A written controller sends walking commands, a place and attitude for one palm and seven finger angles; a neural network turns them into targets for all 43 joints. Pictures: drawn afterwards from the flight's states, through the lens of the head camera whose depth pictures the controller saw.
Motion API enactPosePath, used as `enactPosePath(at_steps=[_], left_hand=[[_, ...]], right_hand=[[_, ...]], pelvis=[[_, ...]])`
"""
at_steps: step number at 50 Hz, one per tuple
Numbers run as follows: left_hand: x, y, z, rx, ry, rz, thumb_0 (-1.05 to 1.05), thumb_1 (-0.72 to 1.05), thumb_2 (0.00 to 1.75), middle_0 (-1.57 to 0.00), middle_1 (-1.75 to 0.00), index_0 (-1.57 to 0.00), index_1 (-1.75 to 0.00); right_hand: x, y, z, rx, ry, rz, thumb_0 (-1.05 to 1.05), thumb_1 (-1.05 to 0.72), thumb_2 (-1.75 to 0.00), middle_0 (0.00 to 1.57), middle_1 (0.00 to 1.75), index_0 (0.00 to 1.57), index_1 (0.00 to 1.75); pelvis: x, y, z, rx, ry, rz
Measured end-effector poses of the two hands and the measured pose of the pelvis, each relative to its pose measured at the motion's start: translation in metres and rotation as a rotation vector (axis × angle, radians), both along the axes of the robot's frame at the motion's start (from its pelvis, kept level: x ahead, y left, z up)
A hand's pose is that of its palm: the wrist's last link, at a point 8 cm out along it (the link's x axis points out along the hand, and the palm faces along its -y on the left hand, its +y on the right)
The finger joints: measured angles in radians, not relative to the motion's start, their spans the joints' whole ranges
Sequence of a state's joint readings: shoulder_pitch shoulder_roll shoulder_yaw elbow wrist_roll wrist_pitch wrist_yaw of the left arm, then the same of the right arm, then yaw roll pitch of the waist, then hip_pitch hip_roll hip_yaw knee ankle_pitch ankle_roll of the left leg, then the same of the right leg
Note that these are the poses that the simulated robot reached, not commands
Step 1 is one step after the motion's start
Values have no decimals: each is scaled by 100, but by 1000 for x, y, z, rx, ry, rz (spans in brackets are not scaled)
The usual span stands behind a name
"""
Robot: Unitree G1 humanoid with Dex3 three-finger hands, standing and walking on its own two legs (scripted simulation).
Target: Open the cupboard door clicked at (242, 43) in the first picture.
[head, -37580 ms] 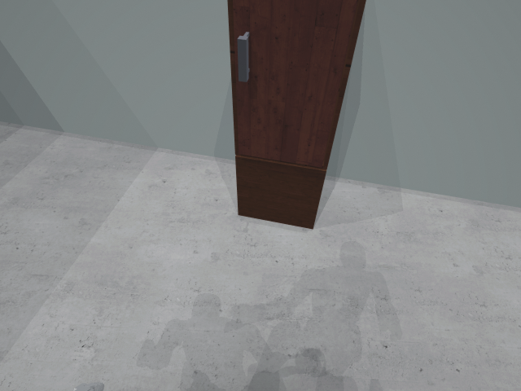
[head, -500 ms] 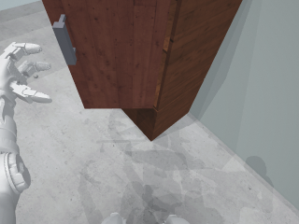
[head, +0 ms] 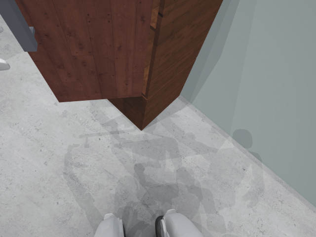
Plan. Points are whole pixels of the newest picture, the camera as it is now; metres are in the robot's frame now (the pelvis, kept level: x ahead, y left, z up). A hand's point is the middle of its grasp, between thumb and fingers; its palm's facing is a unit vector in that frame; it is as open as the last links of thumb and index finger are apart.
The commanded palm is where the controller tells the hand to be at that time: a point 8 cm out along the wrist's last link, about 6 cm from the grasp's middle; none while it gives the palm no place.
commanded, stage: move the hooked fingers beside the handle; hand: left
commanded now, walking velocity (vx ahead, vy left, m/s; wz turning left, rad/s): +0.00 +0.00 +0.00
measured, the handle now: (19, 17) +0.60 +0.25 +0.12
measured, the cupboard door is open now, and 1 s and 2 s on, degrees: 52 52 52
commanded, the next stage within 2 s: slide the fingers in behind the handle in 1.00 s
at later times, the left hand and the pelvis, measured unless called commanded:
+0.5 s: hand out of the picture +0.54 +0.31 +0.12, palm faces +0.04 -1.00 +0.00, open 14.0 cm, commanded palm +0.53 +0.34 +0.12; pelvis +0.02 +0.01 +0.00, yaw +0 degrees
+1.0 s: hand out of the picture +0.53 +0.31 +0.12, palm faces +0.04 -1.00 -0.01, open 14.0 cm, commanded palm +0.53 +0.34 +0.11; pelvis +0.00 +0.01 -0.01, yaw +0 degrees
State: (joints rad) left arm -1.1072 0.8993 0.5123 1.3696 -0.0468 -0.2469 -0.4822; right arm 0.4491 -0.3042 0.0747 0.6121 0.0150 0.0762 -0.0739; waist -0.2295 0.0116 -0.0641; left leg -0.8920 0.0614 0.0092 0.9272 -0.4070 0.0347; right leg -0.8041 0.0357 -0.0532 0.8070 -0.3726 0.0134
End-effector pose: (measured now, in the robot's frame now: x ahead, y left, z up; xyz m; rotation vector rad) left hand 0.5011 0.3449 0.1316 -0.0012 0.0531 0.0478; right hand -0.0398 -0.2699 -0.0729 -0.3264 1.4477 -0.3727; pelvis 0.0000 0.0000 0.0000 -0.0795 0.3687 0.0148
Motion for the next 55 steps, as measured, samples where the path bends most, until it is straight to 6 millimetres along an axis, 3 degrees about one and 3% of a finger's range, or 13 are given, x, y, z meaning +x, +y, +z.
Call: enactPosePath(at_steps=[11,22,37,55], left_hand=[[26,7,-5,-1,1,-19,-1,-50,30,-30,-120,-30,-120],[22,18,-11,-3,-7,0,-1,-50,30,-30,-120,-30,-120],[15,8,-12,-8,5,2,-1,-50,30,-30,-120,-30,-120],[14,13,-10,-4,-10,-6,-1,-50,30,-30,-120,-30,-120]], right_hand=[[-7,16,1,10,65,-30,1,-91,-90,20,30,20,30],[6,25,2,39,65,-27,1,-91,-90,20,30,20,30],[29,16,-2,26,-19,23,0,-91,-90,20,30,20,30],[-2,14,-2,13,47,-2,1,-91,-90,20,30,20,30]], pelvis=[[8,6,-3,-14,50,-9],[17,11,-1,-22,46,-4],[13,10,-2,-20,25,7],[3,6,-6,-24,41,7]])
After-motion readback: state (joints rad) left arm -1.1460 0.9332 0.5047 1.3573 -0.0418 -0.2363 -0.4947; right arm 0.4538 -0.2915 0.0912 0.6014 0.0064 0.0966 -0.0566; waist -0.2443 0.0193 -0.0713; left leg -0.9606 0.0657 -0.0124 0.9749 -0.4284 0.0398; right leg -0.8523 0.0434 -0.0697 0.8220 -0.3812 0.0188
